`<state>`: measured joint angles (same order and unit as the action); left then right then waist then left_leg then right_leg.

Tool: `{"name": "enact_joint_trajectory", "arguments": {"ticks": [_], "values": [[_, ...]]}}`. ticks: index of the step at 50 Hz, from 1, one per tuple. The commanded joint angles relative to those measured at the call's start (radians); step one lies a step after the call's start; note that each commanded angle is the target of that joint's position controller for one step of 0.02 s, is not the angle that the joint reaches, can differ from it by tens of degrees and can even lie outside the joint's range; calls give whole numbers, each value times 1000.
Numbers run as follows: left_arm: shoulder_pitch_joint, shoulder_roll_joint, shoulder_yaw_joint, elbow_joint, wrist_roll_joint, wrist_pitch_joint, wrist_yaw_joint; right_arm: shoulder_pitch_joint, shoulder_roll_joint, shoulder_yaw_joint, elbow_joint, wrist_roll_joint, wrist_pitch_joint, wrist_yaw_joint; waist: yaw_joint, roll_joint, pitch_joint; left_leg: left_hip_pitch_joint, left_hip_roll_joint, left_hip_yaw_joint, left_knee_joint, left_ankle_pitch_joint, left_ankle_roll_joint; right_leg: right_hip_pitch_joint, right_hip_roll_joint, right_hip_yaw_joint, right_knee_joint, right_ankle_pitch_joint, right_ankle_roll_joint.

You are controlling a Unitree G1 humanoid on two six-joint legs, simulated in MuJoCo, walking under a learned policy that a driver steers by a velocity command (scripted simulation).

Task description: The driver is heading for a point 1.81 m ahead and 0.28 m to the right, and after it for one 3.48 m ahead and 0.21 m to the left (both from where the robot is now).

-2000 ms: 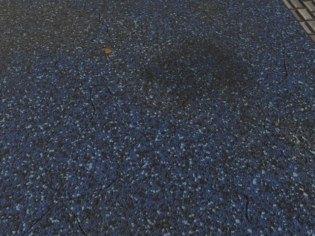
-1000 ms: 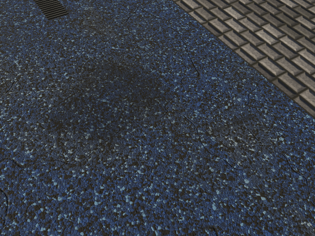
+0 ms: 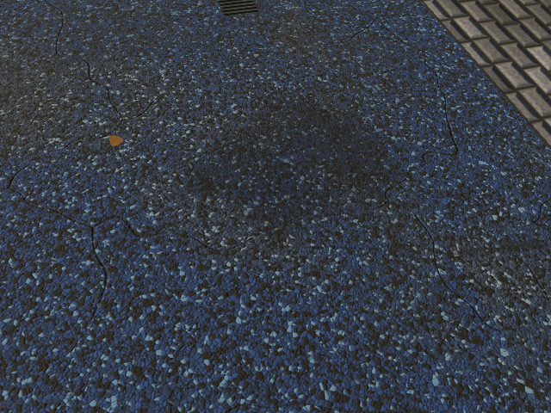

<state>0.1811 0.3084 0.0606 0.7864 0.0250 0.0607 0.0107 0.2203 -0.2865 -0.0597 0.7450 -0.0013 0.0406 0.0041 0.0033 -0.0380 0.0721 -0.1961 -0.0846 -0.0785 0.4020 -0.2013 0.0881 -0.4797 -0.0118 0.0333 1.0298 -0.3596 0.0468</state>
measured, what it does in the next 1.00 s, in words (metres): steps on the spot, turning right: right foot, then left foot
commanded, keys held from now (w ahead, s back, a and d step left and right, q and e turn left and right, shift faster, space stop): q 0.08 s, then no key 0.04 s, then e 0.56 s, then w+e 0.32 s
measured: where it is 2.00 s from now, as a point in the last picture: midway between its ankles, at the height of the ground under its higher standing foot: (375, 384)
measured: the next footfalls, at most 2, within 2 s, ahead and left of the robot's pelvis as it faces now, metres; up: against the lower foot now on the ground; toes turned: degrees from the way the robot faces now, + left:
right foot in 0.30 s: +0.06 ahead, -0.13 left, +0.00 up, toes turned +7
left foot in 0.66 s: +0.03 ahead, +0.08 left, +0.00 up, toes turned -12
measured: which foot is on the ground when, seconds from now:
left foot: down 0.00-0.30, up 0.32-0.64, down 0.66-1.00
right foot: up 0.00-0.28, down 0.30-0.66, up 0.68-1.00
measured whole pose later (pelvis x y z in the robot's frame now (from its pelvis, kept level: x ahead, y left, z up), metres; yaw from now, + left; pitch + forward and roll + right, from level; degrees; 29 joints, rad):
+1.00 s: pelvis +0.04 -0.02 +0.00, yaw -18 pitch +1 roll -1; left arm 0.19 0.32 0.08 0.82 0.04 0.05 -0.08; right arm 0.37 -0.27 -0.03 0.83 -0.03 -0.05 -0.02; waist -0.04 -0.04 0.01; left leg -0.01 -0.01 0.11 0.24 -0.25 0.04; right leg -0.53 0.00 0.06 0.96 -0.24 0.02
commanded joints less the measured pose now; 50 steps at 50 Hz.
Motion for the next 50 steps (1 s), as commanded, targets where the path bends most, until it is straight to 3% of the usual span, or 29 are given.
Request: {"name": "enact_joint_trajectory", "arguments": {"ticks": [1,6,11,13,14,15,16,17,18,20,25,30,32,33,34,35,36,37,38,39,42,45,50], "values": [[-28,75,16,-74,-1,-5,6,53,-166,-45,-45,-5,-10,-5,-30,154,-75,153,244,-273,-87,302,141,-118,5,10,-59,-6,10],[-44,71,11,-90,-7,-13,12,58,-176,-49,-55,-17,-9,-6,-40,154,-97,121,248,-340,-64,278,155,-57,20,18,-165,-30,-3],[-3,40,-7,-66,-20,-19,14,4,-109,-12,-44,-32,-12,-12,-25,160,-126,12,236,-291,-44,341,116,198,24,-17,-361,-30,-43],[53,0,-23,-32,-18,-26,14,-20,-78,12,-24,-19,-12,-22,19,129,-117,-57,213,-261,-26,250,64,385,22,-22,-646,144,-64],[33,16,-26,-32,-8,-37,20,15,-66,20,-10,-24,-18,-25,1,80,-106,-100,189,-246,-17,155,15,455,-21,64,-737,226,-72],[26,96,-18,-48,8,-52,24,62,-56,22,-10,-30,-22,-26,-32,-73,-116,-127,113,-158,102,-7,-24,479,-201,285,-787,317,-103],[-30,152,-10,-50,-6,-53,13,73,-82,14,-3,-16,-14,-31,-64,-119,-79,-81,26,-56,64,-154,-47,320,-280,361,-762,430,-210],[-46,127,-10,-47,-13,-55,-1,54,-107,11,14,-23,-9,-38,-52,-116,-60,-22,42,-30,66,-144,-55,269,-252,366,-758,379,-228],[-42,123,-9,-45,-16,-55,-9,16,-112,7,13,-21,-11,-39,-35,-131,-45,-17,28,-20,68,-107,-56,261,-201,347,-749,344,-206],[-17,140,1,-38,-19,-50,-6,-5,-110,3,12,-15,-16,-34,-21,-157,-55,-44,13,10,106,-95,-68,295,-156,340,-724,361,-189],[70,155,31,-13,-16,-37,-1,-42,-77,6,-9,-5,-21,-43,23,-110,-100,-212,4,20,308,-301,-91,422,-192,445,-687,529,-270],[-2,152,52,-25,-15,-13,-9,-10,-73,11,-18,2,-31,-43,-4,-102,-134,-116,3,25,222,-233,-90,347,-126,430,-683,468,-231],[-64,149,56,-41,-21,-2,-15,70,-68,11,3,-2,-34,-50,-54,-96,-135,45,-8,48,2,-98,-75,236,-69,405,-649,356,-172],[-64,125,50,-52,-25,-4,-14,88,-111,0,7,-14,-37,-58,-55,-41,-125,135,60,-21,-115,-86,-58,133,-14,373,-599,197,-117],[-3,56,35,-58,-24,-11,-16,79,-202,-16,-9,-30,-34,-66,-20,175,-127,203,311,-278,-222,-194,-4,6,100,235,-398,-52,-65],[2,88,42,-55,-9,-12,-4,3,-272,-31,-40,-41,-28,-57,-20,262,-83,67,457,-440,-269,-298,97,-81,176,85,-211,-191,-54],[-20,145,52,-57,12,-13,-6,9,-217,-19,-39,-50,-31,-48,-13,187,-48,6,458,-427,-265,-356,132,-69,88,110,-81,-149,-66],[-9,146,58,-39,12,-14,-18,-23,-155,-2,-41,-41,-38,-43,10,150,-18,3,396,-352,-269,-396,111,-88,76,109,-24,-81,-72],[20,133,56,-21,11,-13,-32,-42,-134,5,-48,-35,-44,-42,20,160,2,31,338,-271,-275,-373,80,-114,69,93,17,-30,-65],[29,125,53,-13,14,-13,-45,-33,-136,5,-46,-30,-52,-47,17,177,-7,82,314,-223,-275,-339,69,-143,59,74,52,5,-57],[-28,102,41,-27,15,-19,-71,73,-145,-3,-13,-26,-75,-41,-37,137,-2,207,312,-149,-274,-234,70,-226,39,53,45,57,-35],[-81,87,36,-45,14,-24,-83,150,-145,-10,22,-25,-94,-32,-70,138,11,281,335,-104,-280,-178,74,-279,24,48,-5,94,-24],[-161,57,25,-83,15,-32,-95,195,-130,-13,60,-27,-112,-22,-89,137,45,295,365,-15,-287,-84,86,-307,-12,9,-113,135,-29]]}}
